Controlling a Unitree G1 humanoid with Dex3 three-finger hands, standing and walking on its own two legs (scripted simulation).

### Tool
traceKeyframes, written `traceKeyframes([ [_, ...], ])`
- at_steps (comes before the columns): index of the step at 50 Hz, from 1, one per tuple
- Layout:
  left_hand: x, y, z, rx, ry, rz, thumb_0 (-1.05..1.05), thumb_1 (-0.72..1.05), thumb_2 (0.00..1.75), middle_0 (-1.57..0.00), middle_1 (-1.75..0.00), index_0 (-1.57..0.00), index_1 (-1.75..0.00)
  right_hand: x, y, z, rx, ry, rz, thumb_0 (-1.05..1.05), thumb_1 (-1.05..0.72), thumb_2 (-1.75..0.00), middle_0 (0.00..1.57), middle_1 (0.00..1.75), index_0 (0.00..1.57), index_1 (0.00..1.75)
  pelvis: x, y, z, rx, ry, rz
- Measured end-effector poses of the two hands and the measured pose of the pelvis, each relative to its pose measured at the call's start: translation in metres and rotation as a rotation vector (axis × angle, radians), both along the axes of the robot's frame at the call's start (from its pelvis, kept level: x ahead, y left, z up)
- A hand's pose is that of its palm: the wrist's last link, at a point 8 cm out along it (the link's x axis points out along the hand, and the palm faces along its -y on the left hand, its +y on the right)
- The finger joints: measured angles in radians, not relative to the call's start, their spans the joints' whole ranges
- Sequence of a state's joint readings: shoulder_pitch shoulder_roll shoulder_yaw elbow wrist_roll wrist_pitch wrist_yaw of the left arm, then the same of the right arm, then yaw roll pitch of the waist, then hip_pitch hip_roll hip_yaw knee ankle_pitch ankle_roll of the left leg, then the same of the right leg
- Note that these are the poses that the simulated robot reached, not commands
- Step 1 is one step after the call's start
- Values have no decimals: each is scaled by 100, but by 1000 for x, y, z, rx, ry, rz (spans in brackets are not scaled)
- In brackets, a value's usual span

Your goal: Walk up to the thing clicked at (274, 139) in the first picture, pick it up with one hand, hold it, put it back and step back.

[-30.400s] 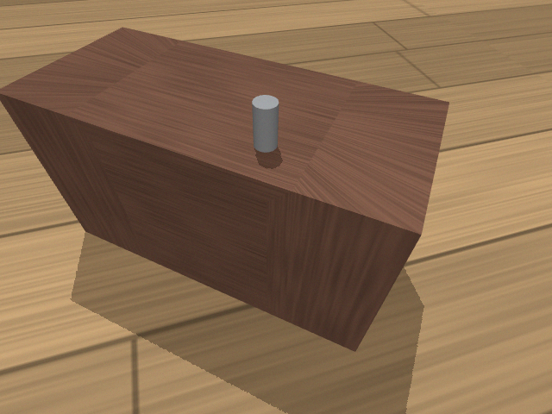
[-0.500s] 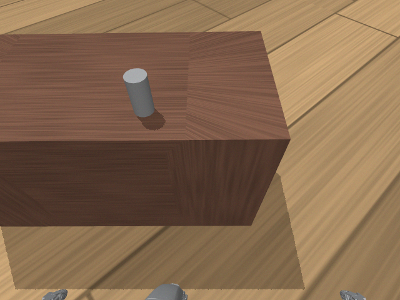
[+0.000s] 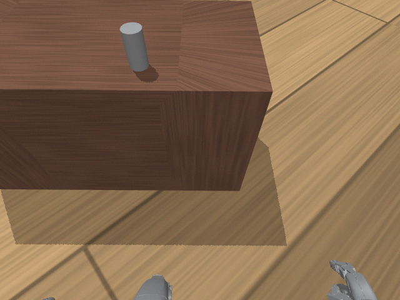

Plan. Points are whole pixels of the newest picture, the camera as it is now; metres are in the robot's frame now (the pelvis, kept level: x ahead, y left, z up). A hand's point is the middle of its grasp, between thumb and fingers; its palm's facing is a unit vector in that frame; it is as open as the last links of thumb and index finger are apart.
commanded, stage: step back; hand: left
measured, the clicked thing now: (135, 48) +0.80 +0.22 +0.01
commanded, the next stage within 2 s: stand in 1.86 s
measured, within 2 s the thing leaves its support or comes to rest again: neither
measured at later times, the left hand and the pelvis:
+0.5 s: hand out of the picture -0.07 +0.26 -0.13, palm faces +0.10 -0.91 -0.39, open 7.4 cm; pelvis -0.16 -0.02 +0.01, yaw +4 degrees
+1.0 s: hand out of the picture -0.26 +0.25 -0.12, palm faces +0.15 -0.88 -0.45, open 7.4 cm; pelvis -0.30 -0.05 +0.01, yaw +8 degrees
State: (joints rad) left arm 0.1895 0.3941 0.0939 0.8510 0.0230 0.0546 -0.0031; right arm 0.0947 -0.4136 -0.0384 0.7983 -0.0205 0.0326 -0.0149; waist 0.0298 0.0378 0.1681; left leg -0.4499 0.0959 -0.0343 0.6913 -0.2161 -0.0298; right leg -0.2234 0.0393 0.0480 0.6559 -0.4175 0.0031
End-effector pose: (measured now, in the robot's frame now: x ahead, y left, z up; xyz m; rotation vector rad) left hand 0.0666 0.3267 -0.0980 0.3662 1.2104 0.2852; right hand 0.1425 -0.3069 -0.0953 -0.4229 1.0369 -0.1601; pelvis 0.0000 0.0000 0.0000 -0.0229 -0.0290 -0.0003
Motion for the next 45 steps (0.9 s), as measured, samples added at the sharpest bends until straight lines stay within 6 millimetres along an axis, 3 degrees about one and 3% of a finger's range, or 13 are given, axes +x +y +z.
traceKeyframes([
  [6, -56, -22, 16, 5, 30, 19, 1, 90, 90, -21, -30, -20, -30, -41, -15, -3, 23, 40, -31, 1, -90, -90, 21, 30, 20, 30, -33, -13, 11, 46, 5, 17],
  [12, -80, -23, 20, 31, -36, 22, 1, 90, 90, -21, -30, -21, -30, -91, -17, -9, 7, 117, 5, 1, -90, -90, 20, 30, 20, 30, -70, -17, 10, 47, 11, 65],
  [17, -99, -12, 5, 21, -104, 31, 1, 90, 90, -21, -30, -21, -30, -128, -8, -14, -8, 149, 37, 1, -90, -90, 20, 30, 20, 30, -110, -14, -1, 51, -2, 111],
  [23, -136, -19, 3, -17, -89, 49, 1, 90, 90, -21, -30, -20, -30, -171, -2, 2, 9, 128, 35, 1, -90, -90, 21, 30, 21, 30, -150, -18, 9, 26, -17, 90],
  [28, -178, -32, 5, -27, -57, 30, 1, 90, 90, -21, -30, -20, -30, -191, -14, 11, 6, 70, 30, 1, -90, -90, 21, 30, 21, 30, -183, -28, 13, 10, -9, 52],
  [33, -229, -50, 1, 3, -11, 10, 1, 90, 90, -21, -30, -20, -30, -215, -39, -2, 26, 15, 14, 1, -90, -90, 21, 30, 21, 30, -223, -46, 2, 2, -14, 20],
  [39, -291, -65, 18, 21, 23, 42, 1, 90, 90, -21, -30, -21, -30, -268, -54, -6, 46, 72, -22, 1, -90, -90, 20, 30, 20, 30, -256, -56, 13, 44, -13, 34],
  [45, -323, -57, 28, 50, -30, 74, 1, 90, 90, -21, -30, -21, -30, -327, -60, -16, 32, 190, 1, 1, -90, -90, 20, 30, 20, 30, -282, -57, 13, 43, -9, 87],
])
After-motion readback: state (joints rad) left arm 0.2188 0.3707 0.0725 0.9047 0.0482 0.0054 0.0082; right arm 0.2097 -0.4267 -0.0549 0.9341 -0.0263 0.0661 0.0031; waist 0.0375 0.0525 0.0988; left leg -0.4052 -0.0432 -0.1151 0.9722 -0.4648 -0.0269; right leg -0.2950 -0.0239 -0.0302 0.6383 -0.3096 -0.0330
